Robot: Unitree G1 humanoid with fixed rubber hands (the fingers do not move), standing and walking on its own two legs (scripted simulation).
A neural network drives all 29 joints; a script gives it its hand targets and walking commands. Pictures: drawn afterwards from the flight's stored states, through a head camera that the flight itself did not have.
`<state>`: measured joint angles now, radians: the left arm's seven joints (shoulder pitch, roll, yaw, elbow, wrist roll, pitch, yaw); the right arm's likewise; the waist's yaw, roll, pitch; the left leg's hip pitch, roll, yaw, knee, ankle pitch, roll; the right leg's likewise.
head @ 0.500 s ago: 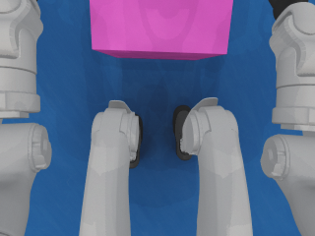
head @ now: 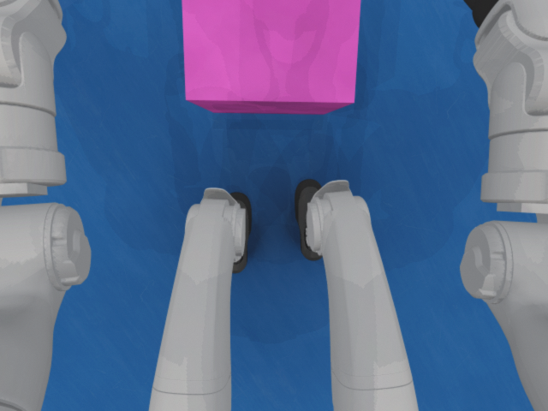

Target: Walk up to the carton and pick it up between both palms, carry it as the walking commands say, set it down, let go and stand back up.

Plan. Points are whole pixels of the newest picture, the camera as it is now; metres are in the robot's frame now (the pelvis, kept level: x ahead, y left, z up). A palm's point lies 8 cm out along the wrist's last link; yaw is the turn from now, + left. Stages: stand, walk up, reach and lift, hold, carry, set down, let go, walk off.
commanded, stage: set down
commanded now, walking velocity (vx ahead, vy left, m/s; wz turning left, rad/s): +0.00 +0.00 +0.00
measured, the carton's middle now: (270, 64) +0.53 -0.01 -0.42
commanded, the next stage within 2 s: let go in 0.42 s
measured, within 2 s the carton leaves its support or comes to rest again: neither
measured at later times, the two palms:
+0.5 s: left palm out of the picture +0.53 +0.22 -0.03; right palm out of the picture +0.51 -0.22 -0.03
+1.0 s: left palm out of the picture +0.35 +0.22 +0.10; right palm out of the picture +0.32 -0.24 +0.10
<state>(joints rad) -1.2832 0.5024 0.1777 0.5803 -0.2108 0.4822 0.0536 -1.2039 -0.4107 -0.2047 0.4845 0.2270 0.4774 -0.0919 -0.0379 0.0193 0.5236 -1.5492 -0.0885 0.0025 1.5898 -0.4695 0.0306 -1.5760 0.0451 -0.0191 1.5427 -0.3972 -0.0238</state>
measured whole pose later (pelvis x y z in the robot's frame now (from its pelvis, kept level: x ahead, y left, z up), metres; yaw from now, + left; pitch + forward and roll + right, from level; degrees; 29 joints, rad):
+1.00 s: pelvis +0.10 +0.00 +0.18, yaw -2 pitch +11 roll +0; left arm -0.08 0.19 0.12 0.51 0.04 0.17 -0.04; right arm -0.03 -0.18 -0.09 0.44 -0.01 0.20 0.03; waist -0.02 0.00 0.03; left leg -0.64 -0.07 -0.01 0.80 -0.35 0.05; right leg -0.69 0.06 0.05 0.78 -0.29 -0.02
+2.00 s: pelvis +0.18 +0.02 +0.20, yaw -4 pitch -1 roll -1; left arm 0.38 0.18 0.02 0.77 0.04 -0.05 0.00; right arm 0.38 -0.20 -0.03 0.73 -0.05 -0.06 0.00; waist -0.01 0.04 -0.23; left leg -0.13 -0.05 0.03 0.54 -0.40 0.08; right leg -0.19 0.06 0.08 0.55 -0.34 0.00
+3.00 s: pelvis +0.13 +0.09 +0.20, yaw -7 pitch -3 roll -1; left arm 0.47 0.08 -0.01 1.15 0.02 0.02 0.04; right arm 0.53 -0.12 0.01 1.09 -0.02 -0.03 -0.04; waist -0.02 0.01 -0.14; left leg -0.14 -0.13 0.12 0.48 -0.30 0.17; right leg -0.24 -0.02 0.17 0.53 -0.25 0.06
